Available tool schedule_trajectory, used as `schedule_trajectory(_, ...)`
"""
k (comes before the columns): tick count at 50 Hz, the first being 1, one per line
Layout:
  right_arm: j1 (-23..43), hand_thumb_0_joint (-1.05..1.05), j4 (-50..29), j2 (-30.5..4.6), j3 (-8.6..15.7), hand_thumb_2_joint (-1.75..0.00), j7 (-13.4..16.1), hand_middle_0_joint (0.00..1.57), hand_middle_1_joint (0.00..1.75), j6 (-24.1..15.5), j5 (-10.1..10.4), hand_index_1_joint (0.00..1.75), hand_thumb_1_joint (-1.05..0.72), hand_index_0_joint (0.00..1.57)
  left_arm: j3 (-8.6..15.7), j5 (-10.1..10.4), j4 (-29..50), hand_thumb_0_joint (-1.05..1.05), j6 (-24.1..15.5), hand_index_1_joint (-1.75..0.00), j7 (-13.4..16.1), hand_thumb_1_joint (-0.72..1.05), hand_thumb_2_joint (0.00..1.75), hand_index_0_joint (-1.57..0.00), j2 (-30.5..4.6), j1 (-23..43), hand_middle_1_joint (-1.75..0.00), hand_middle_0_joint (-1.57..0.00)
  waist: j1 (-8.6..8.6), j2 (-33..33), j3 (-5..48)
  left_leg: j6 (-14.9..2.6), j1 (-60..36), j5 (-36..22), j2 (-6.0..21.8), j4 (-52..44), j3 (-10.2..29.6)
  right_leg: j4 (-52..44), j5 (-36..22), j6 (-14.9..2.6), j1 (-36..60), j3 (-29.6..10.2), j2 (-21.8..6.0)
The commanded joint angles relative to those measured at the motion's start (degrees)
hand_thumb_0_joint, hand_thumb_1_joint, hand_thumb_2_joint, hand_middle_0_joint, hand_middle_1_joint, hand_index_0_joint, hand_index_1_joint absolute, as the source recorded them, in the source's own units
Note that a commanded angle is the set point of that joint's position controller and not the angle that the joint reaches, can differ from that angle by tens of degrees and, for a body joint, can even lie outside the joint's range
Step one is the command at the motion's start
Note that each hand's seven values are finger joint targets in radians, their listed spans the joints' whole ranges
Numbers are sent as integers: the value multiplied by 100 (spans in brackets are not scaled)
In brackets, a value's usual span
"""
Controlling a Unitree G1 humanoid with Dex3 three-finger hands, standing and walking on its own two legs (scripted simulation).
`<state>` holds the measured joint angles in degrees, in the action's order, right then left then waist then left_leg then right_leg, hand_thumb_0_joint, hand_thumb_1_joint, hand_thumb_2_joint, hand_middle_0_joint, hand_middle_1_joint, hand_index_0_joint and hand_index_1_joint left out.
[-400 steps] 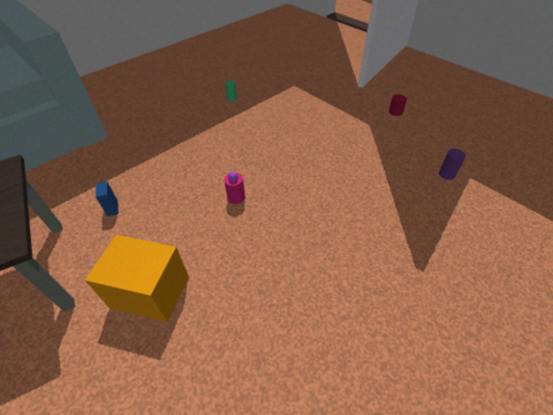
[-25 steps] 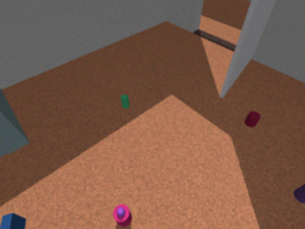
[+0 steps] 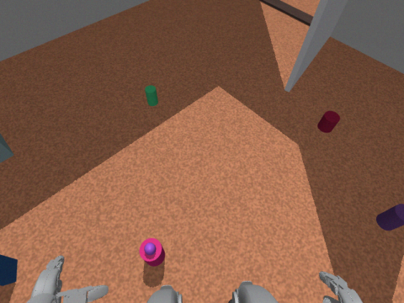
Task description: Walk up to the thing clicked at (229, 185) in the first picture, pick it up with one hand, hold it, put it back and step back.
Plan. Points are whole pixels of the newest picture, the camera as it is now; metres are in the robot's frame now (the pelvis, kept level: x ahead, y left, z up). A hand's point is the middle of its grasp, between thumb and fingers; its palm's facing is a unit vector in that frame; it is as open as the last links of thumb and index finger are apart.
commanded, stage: go down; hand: left
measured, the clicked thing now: (152, 251) +0.34 +0.21 -0.64
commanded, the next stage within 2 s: none
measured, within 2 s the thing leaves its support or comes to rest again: neither
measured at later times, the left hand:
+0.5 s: hand out of the picture +0.15 +0.32 -0.20, palm faces +0.15 -0.95 -0.27, open 17.3 cm
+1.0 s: hand (67, 279) +0.21 +0.37 -0.28, palm faces +0.20 -0.96 -0.21, open 17.5 cm
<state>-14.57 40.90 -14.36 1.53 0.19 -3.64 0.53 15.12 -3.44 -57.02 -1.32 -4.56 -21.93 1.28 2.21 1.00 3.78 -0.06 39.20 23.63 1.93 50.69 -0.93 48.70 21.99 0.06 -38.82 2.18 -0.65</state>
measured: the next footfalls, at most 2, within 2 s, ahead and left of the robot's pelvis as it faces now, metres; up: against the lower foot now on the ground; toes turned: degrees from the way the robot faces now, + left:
none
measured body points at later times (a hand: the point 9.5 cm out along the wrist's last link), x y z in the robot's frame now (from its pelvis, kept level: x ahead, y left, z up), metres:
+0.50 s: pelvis -0.02 +0.01 -0.09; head +0.09 +0.04 +0.35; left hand +0.14 +0.37 -0.18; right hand +0.19 -0.24 -0.16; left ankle +0.01 +0.12 -0.69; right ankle +0.02 -0.12 -0.69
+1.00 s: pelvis -0.06 +0.00 -0.23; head +0.12 +0.03 +0.18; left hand +0.19 +0.42 -0.26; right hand +0.12 -0.26 -0.34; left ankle +0.01 +0.12 -0.69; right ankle +0.02 -0.12 -0.69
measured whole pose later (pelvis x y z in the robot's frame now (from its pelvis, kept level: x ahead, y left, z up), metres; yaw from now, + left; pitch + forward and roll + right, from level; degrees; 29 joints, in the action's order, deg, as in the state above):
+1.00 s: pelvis -0.06 +0.00 -0.23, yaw -1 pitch +32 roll -3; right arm -6.2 38.2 -17.3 -1.4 2.7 -11.8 -0.9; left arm 36.8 10.4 -45.8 -18.2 -28.8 -34.2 7.2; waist 0.6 1.6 9.7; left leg 0.1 100.6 38.4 1.8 106.8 2.9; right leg 104.1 37.0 -0.9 -99.1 4.2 -1.8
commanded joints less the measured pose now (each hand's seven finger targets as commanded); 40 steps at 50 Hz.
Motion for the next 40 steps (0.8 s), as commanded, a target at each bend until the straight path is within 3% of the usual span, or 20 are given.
schedule_trajectory(1, 160, 0, -1077, -1013, 444, -91, 108, 20, 30, -368, 37, 30, -93, 20, 561, 140, 1336, 0, -326, -7, -271, -35, 6, -7, -1309, -409, -8, -6, -260, -422, 1404, -33, 185, -960, -160, 81, 151, 321, -663, -198, -32, 4, 105)
schedule_trajectory(3, 200, 0, -1209, -979, 444, -91, 140, 20, 30, -412, 51, 30, -93, 20, 623, 186, 2012, 0, -372, -8, -367, -40, 6, -7, -1375, -522, -8, -6, -285, -570, 1668, -35, 166, -905, -161, 204, 157, 486, -606, -199, -140, -24, 91)
schedule_trajectory(4, 191, 0, -1235, -965, 430, -91, 153, 20, 30, -432, 53, 30, -93, 20, 525, 211, 2183, 0, -342, -8, -414, -44, 5, -8, -1214, -681, -8, -7, -237, -603, 1709, -26, 142, -895, -129, 233, 202, 605, -559, -208, -269, 2, 110)
schedule_trajectory(6, 217, 0, -1283, -1007, 449, -91, 199, 20, 30, -463, 64, 30, -94, 20, 696, 258, 2670, 0, -255, -6, -439, -48, 1, -9, -1408, -762, -7, -8, -220, -705, 1865, -8, 122, -983, -76, 382, 262, 791, -537, -199, -526, 6, 107)
schedule_trajectory(10, 160, 0, -1363, -984, 412, -91, 257, 20, 30, -538, 43, 30, -93, 20, 736, 305, 2981, 0, -9, -5, -447, -56, 0, -9, -1225, -1251, -6, -8, -124, -541, 2071, -25, 327, -1276, -43, 770, 333, 1082, -689, -193, -832, 40, 83)
schedule_trajectory(13, 186, 0, -1409, -955, 378, -90, 294, 20, 30, -601, 16, 30, -93, 20, 831, 336, 3359, 0, 74, -4, -446, -56, 0, -9, -1296, -1429, -4, -8, -171, -628, 2147, -26, 535, -1265, -65, 981, 310, 1264, -722, -192, -910, 35, 58)
schedule_trajectory(15, 256, 0, -1484, -928, 344, -90, 316, 20, 30, -656, 16, 30, -93, 20, 809, 393, 3405, 0, 127, -3, -495, -55, 0, -9, -1194, -1568, -4, -8, -135, -506, 1949, -51, 805, -1009, -95, 1114, 271, 1296, -563, -177, -1060, 22, 45)
schedule_trajectory(19, 365, 0, -1604, -926, 320, -91, 336, 20, 30, -733, -4, 30, -95, 20, 1054, 437, 3557, 0, 130, -2, -557, -52, 0, -9, -1455, -1534, -3, -8, -157, -571, 1833, -77, 1242, -661, -130, 1358, 259, 1485, -325, -169, -1341, -4, 18)
schedule_trajectory(21, 444, 0, -1612, -951, 304, -91, 332, 20, 30, -802, -17, 30, -94, 20, 1085, 495, 3407, 0, -3, -1, -640, -54, 0, -9, -1445, -1095, -2, -8, -46, -584, 1580, -81, 1611, -207, -109, 1508, 333, 1704, 46, -164, -1832, 2, 21)
schedule_trajectory(22, 457, 0, -1586, -971, 293, -91, 325, 20, 30, -833, -19, 30, -94, 20, 1211, 549, 3253, 0, -124, -2, -702, -55, 0, -9, -1534, -890, -3, -8, -45, -595, 1464, -87, 1851, 38, -106, 1605, 380, 1852, 230, -158, -2064, -5, 3)
schedule_trajectory(26, 529, 0, -1506, -1048, 283, -90, 290, 20, 30, -1006, -53, 30, -93, 20, 1387, 775, 2685, 0, -878, -6, -1165, -61, 0, -10, -1658, -263, -8, -9, -75, -680, 1781, -78, 2554, 539, -116, 2247, 499, 2628, 675, -169, -3012, -13, -5)
schedule_trajectory(28, 459, 0, -1474, -1149, 301, -90, 295, 20, 30, -1068, -75, 30, -92, 20, 1688, 902, 2835, 0, -1246, -8, -1394, -61, 0, -9, -2007, -249, -9, -9, -222, -873, 2429, -56, 2502, 208, -123, 2544, 477, 2924, 427, -184, -3038, -81, -21)
schedule_trajectory(29, 477, 0, -1440, -1199, 300, -90, 293, 20, 30, -1081, -82, 30, -92, 20, 1669, 925, 2914, 0, -1371, -8, -1530, -61, 0, -9, -2063, -217, -9, -8, -239, -1005, 2670, -38, 2427, 198, -119, 2626, 513, 3098, 489, -208, -3235, -61, -4)
schedule_trajectory(30, 518, 0, -1437, -1261, 283, -90, 293, 20, 30, -1082, -101, 30, -92, 20, 1798, 985, 2783, 0, -1457, -9, -1633, -59, 2, -8, -2188, -224, -10, -8, -309, -1100, 2721, -9, 2488, 202, -101, 2683, 572, 3291, 532, -215, -3398, -38, -3)
schedule_trajectory(32, 542, 0, -1337, -1331, 269, -90, 302, 20, 30, -1074, -86, 30, -91, 20, 1802, 1090, 2621, 0, -1572, -10, -1816, -61, 3, -8, -2106, -303, -10, -8, -374, -1141, 2941, 12, 2421, 25, -74, 2791, 691, 3559, 478, -235, -3782, 34, 22)
schedule_trajectory(33, 513, 0, -1297, -1405, 284, -90, 301, 20, 30, -1074, -101, 30, -90, 20, 1973, 1105, 2618, 0, -1628, -10, -1849, -61, 4, -8, -2319, -148, -10, -8, -420, -1214, 3130, 28, 2414, -43, -61, 2846, 738, 3689, 428, -236, -3849, 63, 31)
schedule_trajectory(35, 498, 0, -1213, -1431, 259, -90, 304, 20, 30, -1052, -84, 30, -90, 20, 2069, 1205, 2423, 0, -1680, -10, -1935, -61, 5, -7, -2278, -218, -10, -8, -494, -1131, 3332, 28, 2446, -248, -62, 2996, 822, 3893, 347, -254, -4054, 105, 47)
schedule_trajectory(37, 493, 0, -1151, -1453, 269, -90, 318, 20, 30, -1030, -91, 30, -89, 20, 2256, 1265, 2635, 0, -1719, -11, -1996, -61, 6, -7, -2506, -89, -11, -8, -547, -1168, 3511, 12, 2576, -236, -92, 3180, 790, 3994, 340, -258, -4168, 81, 36)
schedule_trajectory(38, 509, 0, -1201, -1508, 283, -90, 338, 20, 30, -1026, -85, 30, -89, 20, 2508, 1273, 2821, 0, -1743, -11, -1965, -61, 7, -7, -2866, 66, -10, -7, -590, -1083, 3664, -1, 2632, -340, -93, 3237, 768, 4020, 219, -252, -4049, 87, 49)
schedule_trajectory(40, 508, 0, -1036, -1464, 255, -90, 342, 20, 30, -999, -59, 30, -89, 20, 2403, 1344, 2494, 0, -1706, -11, -2065, -61, 8, -7, -2578, -116, -11, -7, -534, -919, 3577, -19, 2873, -395, -131, 3461, 714, 4129, 218, -270, -4176, 73, 50)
